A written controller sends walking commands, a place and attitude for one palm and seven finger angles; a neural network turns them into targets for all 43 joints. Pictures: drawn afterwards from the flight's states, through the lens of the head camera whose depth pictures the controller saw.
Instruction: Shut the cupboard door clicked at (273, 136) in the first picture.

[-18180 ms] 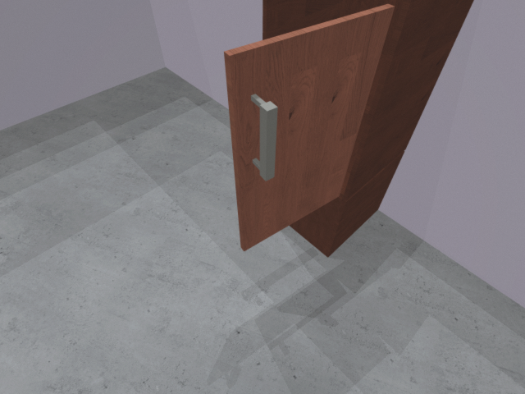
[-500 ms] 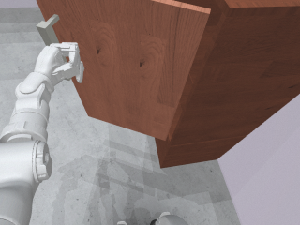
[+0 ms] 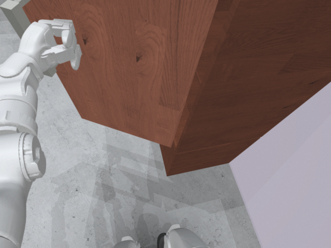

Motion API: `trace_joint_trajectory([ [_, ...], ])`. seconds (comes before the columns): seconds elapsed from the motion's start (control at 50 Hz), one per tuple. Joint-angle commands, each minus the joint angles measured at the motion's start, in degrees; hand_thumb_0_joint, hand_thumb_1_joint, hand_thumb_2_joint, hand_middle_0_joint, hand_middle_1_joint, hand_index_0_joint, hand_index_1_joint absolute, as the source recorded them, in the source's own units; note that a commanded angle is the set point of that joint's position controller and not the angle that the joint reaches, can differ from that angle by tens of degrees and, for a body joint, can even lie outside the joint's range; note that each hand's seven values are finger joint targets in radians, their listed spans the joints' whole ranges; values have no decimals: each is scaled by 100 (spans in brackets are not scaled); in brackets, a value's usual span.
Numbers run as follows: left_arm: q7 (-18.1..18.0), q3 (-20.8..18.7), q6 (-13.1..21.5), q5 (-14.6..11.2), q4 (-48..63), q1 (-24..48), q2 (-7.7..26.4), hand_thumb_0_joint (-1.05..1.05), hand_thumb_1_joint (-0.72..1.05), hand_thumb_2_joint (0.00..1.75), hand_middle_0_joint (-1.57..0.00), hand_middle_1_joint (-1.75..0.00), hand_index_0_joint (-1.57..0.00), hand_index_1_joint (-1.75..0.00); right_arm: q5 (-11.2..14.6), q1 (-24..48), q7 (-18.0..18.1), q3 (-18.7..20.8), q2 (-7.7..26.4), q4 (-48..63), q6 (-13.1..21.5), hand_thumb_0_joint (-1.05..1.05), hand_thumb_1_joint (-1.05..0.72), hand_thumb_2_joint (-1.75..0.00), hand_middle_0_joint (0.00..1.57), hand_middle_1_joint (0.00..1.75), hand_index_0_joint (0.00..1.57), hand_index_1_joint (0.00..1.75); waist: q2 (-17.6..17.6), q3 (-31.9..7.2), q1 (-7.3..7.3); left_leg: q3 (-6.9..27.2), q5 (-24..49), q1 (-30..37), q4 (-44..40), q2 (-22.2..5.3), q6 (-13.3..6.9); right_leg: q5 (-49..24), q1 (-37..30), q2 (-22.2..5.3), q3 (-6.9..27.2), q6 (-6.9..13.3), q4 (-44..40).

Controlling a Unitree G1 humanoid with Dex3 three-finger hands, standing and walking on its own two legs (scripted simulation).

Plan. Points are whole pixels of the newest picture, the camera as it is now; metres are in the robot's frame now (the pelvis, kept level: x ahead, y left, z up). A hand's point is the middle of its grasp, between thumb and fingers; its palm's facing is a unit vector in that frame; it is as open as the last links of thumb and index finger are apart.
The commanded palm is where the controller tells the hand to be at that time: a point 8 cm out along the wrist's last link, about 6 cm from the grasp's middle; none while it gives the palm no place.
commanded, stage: push the door shut along its arc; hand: left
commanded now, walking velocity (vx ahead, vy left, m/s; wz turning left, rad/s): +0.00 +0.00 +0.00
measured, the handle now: (39, 38) +0.58 +0.22 +0.12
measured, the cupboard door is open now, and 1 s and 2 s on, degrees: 59 48 48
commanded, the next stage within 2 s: pull the fist back off the door in 0.26 s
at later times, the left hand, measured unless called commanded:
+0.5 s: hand (86, 34) +0.58 +0.12 +0.13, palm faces -0.05 -0.99 +0.11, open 3.2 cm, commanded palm +0.55 +0.14 +0.13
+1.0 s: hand (89, 60) +0.51 +0.11 +0.12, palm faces -0.01 -1.00 +0.00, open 3.1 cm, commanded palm +0.48 +0.15 +0.13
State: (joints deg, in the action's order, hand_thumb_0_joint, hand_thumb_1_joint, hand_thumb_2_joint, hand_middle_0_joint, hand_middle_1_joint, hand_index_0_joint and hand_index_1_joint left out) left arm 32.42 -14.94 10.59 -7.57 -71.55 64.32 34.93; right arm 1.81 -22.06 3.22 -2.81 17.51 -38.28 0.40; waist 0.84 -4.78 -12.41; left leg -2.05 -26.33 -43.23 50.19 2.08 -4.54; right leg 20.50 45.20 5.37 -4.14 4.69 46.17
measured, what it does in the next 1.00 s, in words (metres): stands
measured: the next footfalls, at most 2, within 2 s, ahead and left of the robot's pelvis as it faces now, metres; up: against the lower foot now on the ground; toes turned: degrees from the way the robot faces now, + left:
none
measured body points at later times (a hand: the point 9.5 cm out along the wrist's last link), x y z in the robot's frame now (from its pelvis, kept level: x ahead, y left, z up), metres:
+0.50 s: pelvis +0.00 +0.01 -0.01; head +0.15 +0.02 +0.42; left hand +0.58 +0.17 +0.13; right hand -0.01 -0.26 -0.11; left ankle -0.03 +0.07 -0.69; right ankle +0.01 -0.07 -0.69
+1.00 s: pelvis +0.01 +0.00 +0.01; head +0.10 +0.00 +0.46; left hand +0.51 +0.16 +0.12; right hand -0.01 -0.26 -0.10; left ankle -0.03 +0.07 -0.69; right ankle +0.01 -0.07 -0.69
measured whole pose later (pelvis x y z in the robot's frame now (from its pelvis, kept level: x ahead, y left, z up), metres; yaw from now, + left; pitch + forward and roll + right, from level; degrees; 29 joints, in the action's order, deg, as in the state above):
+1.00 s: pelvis +0.01 +0.00 +0.01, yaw -1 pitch +16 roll -1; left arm 3.9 -16.7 18.1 -5.3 -63.4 50.6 18.6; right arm 0.7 -27.2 -3.4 -0.3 15.8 -36.8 -2.1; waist 2.4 -6.1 -9.4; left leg -2.8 -24.9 -35.0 43.6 2.1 -4.3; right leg 19.2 37.7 5.9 -2.4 4.6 40.7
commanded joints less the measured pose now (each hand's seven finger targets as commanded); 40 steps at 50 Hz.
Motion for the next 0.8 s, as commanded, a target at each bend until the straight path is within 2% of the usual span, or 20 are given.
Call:
trace_joint_trajectory([
  [0.0,73,124,264,-245,1353,3284,822,0,90,90,-130,-150,-130,-150,0,-845,92,426,1102,193,136,0,-90,-90,20,30,20,30,740,-2883,-141,489,2986,1974,-187,-166,115,-2532,-1172,-247,435,-251,-326],
  [0.06,58,166,177,-194,1194,3389,770,0,90,90,-130,-150,-130,-150,-48,-892,98,435,1143,39,157,0,-90,-90,20,30,20,30,649,-2750,-218,591,2964,2168,-163,-203,128,-2204,-764,-208,357,-263,-372],
  [0.1,46,498,138,-272,1204,3602,303,0,90,90,-130,-150,-130,-150,-45,-887,117,416,1115,-37,185,0,-90,-90,20,30,20,30,942,-2727,-287,611,3211,2399,-115,-194,133,-2159,-443,-193,264,-213,-287],
  [0.12,36,443,147,-234,1265,3772,403,0,90,90,-130,-150,-130,-150,-66,-898,113,426,1157,-104,208,0,-90,-90,20,30,20,30,928,-2788,-301,672,3213,2580,-108,-226,155,-2033,-303,-179,277,-250,-312],
  [0.18,-33,567,50,-220,929,3841,184,0,90,90,-130,-150,-130,-150,-101,-917,129,425,1134,-223,253,0,-90,-90,20,30,20,30,575,-2579,-423,684,2913,2332,-61,-211,123,-1797,-142,-182,215,-247,-320],
  [0.2,-35,715,56,-322,1011,4024,-91,0,90,90,-130,-150,-130,-150,-93,-928,141,404,1135,-273,279,0,-90,-90,20,30,20,30,819,-2631,-457,680,3181,2529,-37,-186,115,-1889,5,-166,159,-207,-232],
  [0.22,-42,544,68,-256,1046,4118,188,0,90,90,-130,-150,-130,-150,-119,-950,116,414,1197,-285,289,0,-90,-90,20,30,20,30,840,-2830,-395,742,3273,2643,-16,-216,157,-1854,0,-158,191,-220,-202],
  [0.26,-60,595,70,-223,1039,4260,139,0,90,90,-130,-150,-130,-150,-129,-956,115,423,1165,-319,318,0,-90,-90,20,30,20,30,656,-2889,-483,692,3061,2439,55,-194,117,-1851,-89,-166,204,-232,-178],
  [0.3,-93,728,66,-268,918,4263,-143,0,90,90,-130,-150,-130,-150,-116,-947,110,401,1136,-347,334,0,-90,-90,20,30,20,30,961,-2808,-471,716,3384,2624,89,-171,132,-1846,205,-140,116,-175,-72],
  [0.34,-120,643,28,-169,726,4320,41,0,90,90,-130,-150,-130,-150,-146,-957,110,406,1159,-389,323,0,-90,-90,20,30,20,30,681,-2766,-527,729,3141,2444,155,-190,128,-1725,217,-134,145,-213,-101],
  [0.36,-1354,-1098,-166,-606,462,4468,761,0,90,90,-130,-150,-130,-150,-110,-1288,14,325,908,-153,374,0,-90,-90,20,30,20,30,882,-2582,-345,853,3000,1528,37,-303,239,-1895,-215,-229,334,-220,-268],
  [0.38,-1928,-634,-246,-369,296,4232,371,0,90,90,-130,-150,-130,-150,-140,-1403,-139,290,898,-104,394,0,-90,-90,20,30,20,30,812,-2626,-370,874,2933,1369,-105,-304,292,-1935,-411,-247,354,-274,-243],
  [0.4,-2434,-736,-138,-261,374,4215,207,0,90,90,-130,-150,-130,-150,-225,-1575,-261,343,869,-59,407,0,-90,-90,20,30,20,30,605,-2722,-421,1046,3304,1580,-133,-328,339,-2042,-324,-245,260,-303,-153],
  [0.46,-3543,-229,693,594,1520,3812,-353,0,90,90,-130,-150,-130,-150,-531,-1782,-716,491,791,48,325,0,-90,-90,20,30,20,30,1325,-3602,-216,1133,4803,2635,140,-431,524,-2280,67,-232,308,-366,17],
  [0.5,-3541,52,995,826,1369,3452,-594,0,90,90,-130,-150,-130,-150,-524,-1892,-851,584,829,40,195,0,-90,-90,20,30,20,30,1022,-3735,-267,1239,5114,2865,135,-468,577,-2446,-88,-194,288,-361,33],
  [0.56,-3188,-133,767,786,940,3307,-301,0,90,90,-130,-150,-130,-150,-398,-1887,-811,590,922,79,-21,0,-90,-90,20,30,20,30,511,-3537,-221,824,3909,2169,-178,-274,342,-2720,-1056,-178,389,-348,-298],
  [0.62,-3071,-491,767,600,1295,3441,56,0,90,90,-130,-150,-130,-150,-327,-1832,-715,540,882,178,-92,0,-90,-90,20,30,20,30,755,-3519,-68,753,3721,2195,-377,-243,297,-2865,-1453,-180,452,-329,-440],
  [0.68,-3127,-752,1108,501,1623,3095,275,0,90,90,-130,-150,-130,-150,-326,-1741,-682,516,796,261,-38,0,-90,-90,20,30,20,30,487,-3358,33,590,3423,1923,-491,-193,225,-3094,-1964,-179,502,-329,-501],
  [0.7,-3096,-550,1235,487,1797,3005,45,0,90,90,-130,-150,-130,-150,-306,-1694,-681,509,748,309,-15,0,-90,-90,20,30,20,30,704,-3313,46,577,3590,2068,-516,-190,235,-3207,-1965,-182,496,-318,-489],
  [0.78,-2960,-417,1210,472,1383,1713,-261,0,90,90,-130,-150,-130,-150,-243,-1607,-715,542,738,356,-72,0,-90,-90,20,30,20,30,252,-2720,211,455,3356,1758,-679,-182,212,-3134,-2116,-185,480,-342,-612],
])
